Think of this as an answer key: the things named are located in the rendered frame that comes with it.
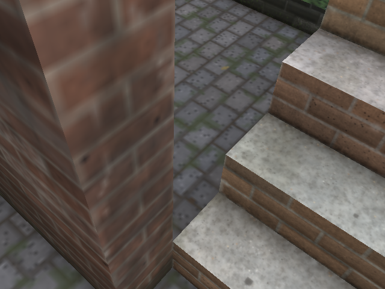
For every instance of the stairs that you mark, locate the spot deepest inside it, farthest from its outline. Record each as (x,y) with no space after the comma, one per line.
(301,203)

